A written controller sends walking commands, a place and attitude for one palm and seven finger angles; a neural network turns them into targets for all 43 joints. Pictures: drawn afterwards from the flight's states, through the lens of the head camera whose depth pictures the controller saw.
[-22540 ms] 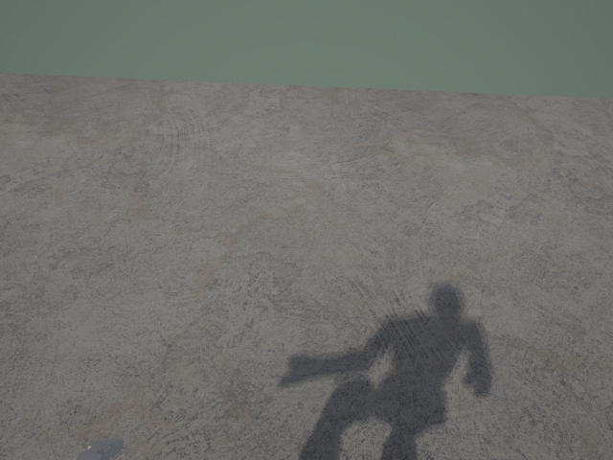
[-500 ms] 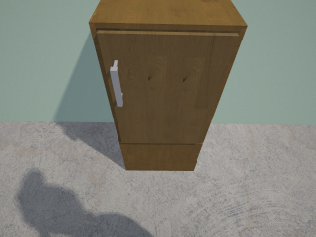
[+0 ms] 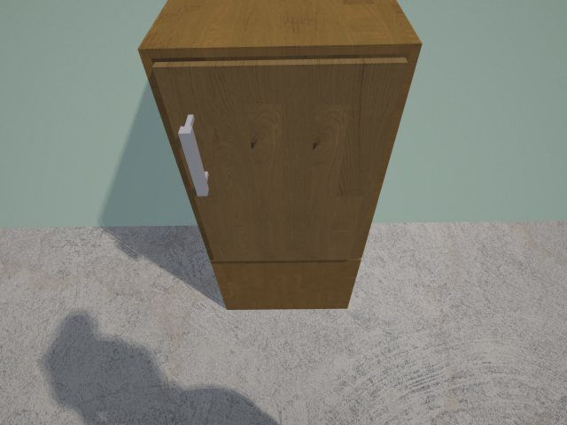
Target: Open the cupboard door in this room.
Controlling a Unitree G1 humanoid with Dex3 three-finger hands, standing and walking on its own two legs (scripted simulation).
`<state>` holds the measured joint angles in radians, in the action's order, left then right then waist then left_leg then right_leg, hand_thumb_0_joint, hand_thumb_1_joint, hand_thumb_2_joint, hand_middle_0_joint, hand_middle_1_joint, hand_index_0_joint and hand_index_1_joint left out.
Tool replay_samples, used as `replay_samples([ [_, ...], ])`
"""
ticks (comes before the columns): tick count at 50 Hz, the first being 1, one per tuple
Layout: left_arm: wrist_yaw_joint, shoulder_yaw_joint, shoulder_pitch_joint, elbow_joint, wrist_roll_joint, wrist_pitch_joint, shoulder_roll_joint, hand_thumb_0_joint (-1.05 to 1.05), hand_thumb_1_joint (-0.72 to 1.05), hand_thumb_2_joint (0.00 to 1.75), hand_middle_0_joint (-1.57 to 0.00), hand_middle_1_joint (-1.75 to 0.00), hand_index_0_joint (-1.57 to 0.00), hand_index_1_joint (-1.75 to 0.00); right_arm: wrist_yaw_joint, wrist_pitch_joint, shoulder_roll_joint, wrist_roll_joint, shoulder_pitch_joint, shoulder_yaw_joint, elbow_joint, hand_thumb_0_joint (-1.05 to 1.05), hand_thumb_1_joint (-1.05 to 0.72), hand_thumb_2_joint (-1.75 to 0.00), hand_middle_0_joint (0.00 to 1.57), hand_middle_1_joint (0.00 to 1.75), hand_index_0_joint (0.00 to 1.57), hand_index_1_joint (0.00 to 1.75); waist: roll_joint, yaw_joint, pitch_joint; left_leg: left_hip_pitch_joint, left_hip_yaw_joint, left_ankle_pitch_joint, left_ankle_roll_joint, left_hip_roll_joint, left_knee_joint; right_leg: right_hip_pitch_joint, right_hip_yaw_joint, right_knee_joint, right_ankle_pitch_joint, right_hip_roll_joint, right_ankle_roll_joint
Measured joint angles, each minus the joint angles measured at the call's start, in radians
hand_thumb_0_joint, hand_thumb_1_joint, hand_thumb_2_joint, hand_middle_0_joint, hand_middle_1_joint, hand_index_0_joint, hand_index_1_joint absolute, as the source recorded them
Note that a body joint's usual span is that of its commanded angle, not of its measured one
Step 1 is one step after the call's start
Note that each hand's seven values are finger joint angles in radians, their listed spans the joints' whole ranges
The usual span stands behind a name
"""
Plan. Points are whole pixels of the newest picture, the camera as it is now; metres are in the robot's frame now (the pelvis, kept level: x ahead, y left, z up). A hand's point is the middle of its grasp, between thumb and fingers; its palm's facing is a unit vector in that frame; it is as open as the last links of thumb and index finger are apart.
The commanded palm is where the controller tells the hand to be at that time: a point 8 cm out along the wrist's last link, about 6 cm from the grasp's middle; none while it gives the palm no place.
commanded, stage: raise the hand with hooked fingers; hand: left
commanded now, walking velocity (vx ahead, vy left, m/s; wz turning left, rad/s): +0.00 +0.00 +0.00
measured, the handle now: (196, 157) +0.57 +0.21 +0.04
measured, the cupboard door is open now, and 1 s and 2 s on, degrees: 0 0 0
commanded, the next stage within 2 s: none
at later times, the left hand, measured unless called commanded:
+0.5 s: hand out of the picture +0.13 +0.21 -0.06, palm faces +0.17 -0.98 -0.02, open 9.0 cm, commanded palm +0.13 +0.25 -0.03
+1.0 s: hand (108, 368) +0.19 +0.25 -0.01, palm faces +0.09 -0.99 -0.09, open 12.1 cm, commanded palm +0.16 +0.30 +0.01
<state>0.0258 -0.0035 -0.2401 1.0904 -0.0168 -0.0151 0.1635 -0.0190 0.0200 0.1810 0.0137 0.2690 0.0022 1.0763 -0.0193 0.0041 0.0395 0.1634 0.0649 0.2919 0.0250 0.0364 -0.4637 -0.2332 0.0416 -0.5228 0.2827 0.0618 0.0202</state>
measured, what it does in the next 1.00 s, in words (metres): lowers itself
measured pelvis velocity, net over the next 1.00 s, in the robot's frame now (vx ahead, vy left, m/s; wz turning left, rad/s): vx -0.04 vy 0.01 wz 0.04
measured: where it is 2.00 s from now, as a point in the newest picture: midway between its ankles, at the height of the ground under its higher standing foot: outside the picture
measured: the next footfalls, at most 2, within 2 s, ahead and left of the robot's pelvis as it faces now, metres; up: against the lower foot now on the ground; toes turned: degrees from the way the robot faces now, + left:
none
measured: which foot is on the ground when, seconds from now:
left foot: down 0.00-1.00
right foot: down 0.00-1.00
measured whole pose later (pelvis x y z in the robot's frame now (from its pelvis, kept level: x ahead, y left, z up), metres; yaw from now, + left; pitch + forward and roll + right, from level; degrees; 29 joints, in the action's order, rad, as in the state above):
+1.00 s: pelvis -0.04 +0.01 -0.06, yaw +2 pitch +11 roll -2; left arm -0.31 0.30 -0.26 0.08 0.30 -0.34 0.29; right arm -0.07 0.24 0.28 -0.04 0.31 0.01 0.57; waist -0.01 0.00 -0.08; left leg 0.75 0.00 0.49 0.00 0.05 -1.05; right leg -0.75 0.07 -0.99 0.43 0.08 0.03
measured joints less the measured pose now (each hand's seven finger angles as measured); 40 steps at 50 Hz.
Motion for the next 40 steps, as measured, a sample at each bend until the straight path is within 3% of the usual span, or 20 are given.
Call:
replay_samples([
  [1, 0.008, 0.0, 0.0, -0.001, 0.0, -0.004, -0.001, 0.01, 0.91, 0.9, -0.2, -0.3, -0.2, -0.3, 0.003, -0.004, 0.003, -0.002, -0.003, -0.001, -0.004, 0.0, -0.91, -0.9, 0.2, 0.3, 0.2, 0.3, -0.003, 0.0, 0.0, 0.015, -0.003, 0.004, 0.002, 0.008, -0.019, -0.004, 0.005, 0.002, -0.002, -0.007, -0.001],
  [2, 0.01, 0.018, -0.047, -0.154, 0.039, 0.053, -0.003, 0.01, 0.91, 0.9, -0.2, -0.3, -0.21, -0.3, 0.0, 0.007, 0.006, -0.016, 0.007, 0.001, -0.039, 0.0, -0.91, -0.9, 0.2, 0.3, 0.2, 0.3, 0.0, -0.001, 0.004, 0.024, -0.004, 0.011, 0.003, 0.012, -0.032, -0.011, 0.007, -0.006, -0.001, -0.009, -0.003],
  [3, 0.017, 0.034, -0.104, -0.335, 0.063, 0.058, -0.002, 0.02, 0.91, 0.9, -0.2, -0.31, -0.21, -0.3, -0.016, 0.048, 0.007, -0.024, 0.026, 0.002, -0.077, 0.0, -0.91, -0.9, 0.2, 0.3, 0.2, 0.3, 0.009, 0.008, 0.006, 0.024, -0.001, 0.013, 0.003, 0.01, -0.031, -0.017, 0.004, -0.017, 0.004, -0.008, -0.006],
  [5, 0.054, 0.041, -0.171, -0.607, 0.106, -0.003, -0.003, 0.02, 0.9, 0.89, -0.2, -0.31, -0.21, -0.31, -0.045, 0.142, 0.018, -0.041, 0.047, -0.004, -0.123, 0.0, -0.91, -0.9, 0.2, 0.3, 0.21, 0.3, 0.01, 0.015, -0.016, 0.037, -0.008, 0.015, 0.005, 0.008, -0.041, -0.028, 0.01, -0.032, 0.013, -0.004, -0.008],
  [8, 0.051, 0.063, -0.155, -0.846, 0.151, -0.086, -0.017, 0.02, 0.87, 0.88, -0.2, -0.33, -0.21, -0.32, -0.057, 0.217, 0.047, -0.046, 0.028, -0.023, -0.212, 0.01, -0.91, -0.9, 0.2, 0.3, 0.2, 0.3, -0.007, -0.008, -0.057, 0.096, -0.033, 0.028, 0.004, 0.0, -0.094, -0.07, 0.032, -0.072, 0.031, 0.007, -0.006],
  [11, -0.037, 0.121, -0.078, -0.892, 0.183, -0.266, -0.015, 0.02, 0.83, 0.86, -0.21, -0.36, -0.21, -0.35, -0.042, 0.257, 0.06, -0.034, -0.029, -0.045, -0.313, 0.01, -0.91, -0.9, 0.2, 0.3, 0.2, 0.3, 0.003, -0.019, -0.105, 0.214, -0.033, 0.058, 0.006, 0.0, -0.19, -0.193, 0.026, -0.174, 0.063, 0.013, -0.009],
  [14, -0.192, 0.167, -0.045, -0.877, 0.23, -0.46, -0.002, 0.01, 0.77, 0.84, -0.21, -0.4, -0.21, -0.39, -0.009, 0.278, 0.063, -0.022, -0.088, -0.063, -0.414, 0.01, -0.91, -0.9, 0.2, 0.3, 0.2, 0.3, 0.039, -0.013, -0.132, 0.354, -0.023, 0.109, 0.013, 0.01, -0.325, -0.343, 0.007, -0.315, 0.111, 0.009, -0.019],
  [16, -0.303, 0.185, -0.059, -0.86, 0.25, -0.54, 0.006, 0.01, 0.73, 0.82, -0.21, -0.42, -0.21, -0.41, 0.01, 0.28, 0.075, -0.022, -0.115, -0.074, -0.477, 0.01, -0.91, -0.9, 0.2, 0.3, 0.2, 0.3, 0.058, -0.005, -0.138, 0.437, -0.025, 0.148, 0.019, 0.016, -0.419, -0.427, 0.003, -0.404, 0.145, 0.008, -0.023],
  [17, -0.344, 0.19, -0.077, -0.857, 0.257, -0.55, 0.01, 0.01, 0.7, 0.81, -0.21, -0.44, -0.22, -0.43, 0.015, 0.276, 0.083, -0.023, -0.125, -0.079, -0.504, 0.01, -0.91, -0.9, 0.2, 0.3, 0.2, 0.3, 0.065, 0.001, -0.141, 0.474, -0.027, 0.165, 0.023, 0.017, -0.46, -0.463, 0.002, -0.444, 0.162, 0.008, -0.023],
  [19, -0.396, 0.197, -0.127, -0.863, 0.275, -0.527, 0.015, 0.01, 0.66, 0.79, -0.22, -0.46, -0.22, -0.46, 0.014, 0.263, 0.097, -0.028, -0.136, -0.086, -0.548, 0.0, -0.91, -0.9, 0.2, 0.3, 0.2, 0.3, 0.074, 0.016, -0.146, 0.533, -0.035, 0.195, 0.023, 0.017, -0.53, -0.518, 0.004, -0.509, 0.19, 0.011, -0.024],
  [21, -0.406, 0.207, -0.175, -0.882, 0.289, -0.489, 0.015, 0.01, 0.61, 0.77, -0.22, -0.49, -0.23, -0.49, 0.007, 0.253, 0.106, -0.031, -0.138, -0.091, -0.579, 0.0, -0.91, -0.9, 0.2, 0.3, 0.2, 0.3, 0.073, 0.032, -0.148, 0.58, -0.048, 0.218, 0.02, 0.018, -0.588, -0.555, 0.013, -0.555, 0.212, 0.012, -0.024],
  [24, -0.365, 0.222, -0.229, -0.958, 0.293, -0.469, 0.013, 0.01, 0.54, 0.74, -0.23, -0.54, -0.23, -0.53, -0.007, 0.248, 0.105, -0.027, -0.133, -0.083, -0.594, 0.0, -0.91, -0.9, 0.2, 0.3, 0.2, 0.3, 0.06, 0.055, -0.143, 0.632, -0.076, 0.245, 0.018, 0.021, -0.657, -0.584, 0.036, -0.599, 0.231, 0.011, -0.025],
  [28, -0.33, 0.218, -0.194, -1.085, 0.282, -0.496, 0.033, 0.02, 0.44, 0.7, -0.23, -0.6, -0.23, -0.59, -0.023, 0.248, 0.08, -0.022, -0.125, -0.039, -0.565, 0.01, -0.91, -0.9, 0.2, 0.3, 0.2, 0.3, 0.035, 0.07, -0.136, 0.688, -0.109, 0.263, 0.017, 0.025, -0.723, -0.613, 0.065, -0.632, 0.24, 0.009, -0.025],
  [31, -0.363, 0.201, -0.098, -1.12, 0.283, -0.468, 0.059, 0.02, 0.37, 0.67, -0.23, -0.64, -0.24, -0.63, -0.029, 0.24, 0.05, -0.028, -0.117, 0.004, -0.536, 0.01, -0.91, -0.9, 0.2, 0.3, 0.21, 0.3, 0.007, 0.058, -0.128, 0.71, -0.123, 0.263, 0.014, 0.027, -0.744, -0.622, 0.077, -0.633, 0.231, 0.005, -0.022],
  [35, -0.41, 0.21, -0.004, -1.08, 0.295, -0.314, 0.105, 0.01, 0.28, 0.63, -0.24, -0.7, -0.25, -0.69, -0.035, 0.202, 0.003, -0.045, -0.081, 0.04, -0.52, 0.01, -0.9, -0.9, 0.21, 0.3, 0.21, 0.3, -0.01, 0.017, -0.126, 0.691, -0.103, 0.241, 0.008, 0.029, -0.707, -0.61, 0.059, -0.593, 0.201, 0.002, -0.013],
  [38, -0.388, 0.24, -0.019, -1.06, 0.317, -0.199, 0.114, 0.01, 0.21, 0.6, -0.25, -0.75, -0.25, -0.74, -0.038, 0.18, -0.008, -0.052, -0.03, 0.043, -0.528, 0.01, -0.9, -0.9, 0.21, 0.3, 0.21, 0.3, -0.015, -0.012, -0.131, 0.644, -0.076, 0.218, -0.004, 0.027, -0.644, -0.576, 0.037, -0.538, 0.174, 0.002, -0.005],
  [40, -0.349, 0.263, -0.052, -1.065, 0.328, -0.177, 0.109, 0.01, 0.17, 0.58, -0.25, -0.78, -0.26, -0.77, -0.04, 0.177, -0.003, -0.051, 0.003, 0.037, -0.533, 0.01, -0.9, -0.9, 0.21, 0.3, 0.21, 0.3, -0.014, -0.02, -0.136, 0.613, -0.06, 0.205, -0.009, 0.025, -0.605, -0.552, 0.024, -0.503, 0.158, 0.002, -0.001],
])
